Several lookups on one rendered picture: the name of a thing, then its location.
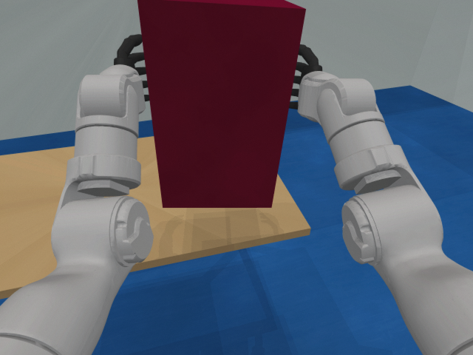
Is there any robot right forearm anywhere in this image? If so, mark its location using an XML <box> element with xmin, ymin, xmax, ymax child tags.
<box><xmin>298</xmin><ymin>71</ymin><xmax>443</xmax><ymax>242</ymax></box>

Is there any robot left upper arm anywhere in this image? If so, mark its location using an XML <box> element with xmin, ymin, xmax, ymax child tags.
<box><xmin>0</xmin><ymin>195</ymin><xmax>154</xmax><ymax>355</ymax></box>

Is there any robot right upper arm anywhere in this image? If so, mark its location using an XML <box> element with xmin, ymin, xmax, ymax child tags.
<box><xmin>341</xmin><ymin>184</ymin><xmax>473</xmax><ymax>355</ymax></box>

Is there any left robot hand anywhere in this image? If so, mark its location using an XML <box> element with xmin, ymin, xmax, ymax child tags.
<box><xmin>114</xmin><ymin>34</ymin><xmax>149</xmax><ymax>101</ymax></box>

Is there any right robot hand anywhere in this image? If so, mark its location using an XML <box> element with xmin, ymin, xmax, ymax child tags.
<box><xmin>289</xmin><ymin>44</ymin><xmax>322</xmax><ymax>109</ymax></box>

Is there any carton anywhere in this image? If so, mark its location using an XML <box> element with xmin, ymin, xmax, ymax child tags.
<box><xmin>137</xmin><ymin>0</ymin><xmax>306</xmax><ymax>208</ymax></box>

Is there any table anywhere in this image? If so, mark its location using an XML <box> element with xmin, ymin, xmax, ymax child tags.
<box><xmin>0</xmin><ymin>136</ymin><xmax>311</xmax><ymax>299</ymax></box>

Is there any robot left forearm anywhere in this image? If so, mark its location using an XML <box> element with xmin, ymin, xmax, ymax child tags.
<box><xmin>51</xmin><ymin>64</ymin><xmax>146</xmax><ymax>256</ymax></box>

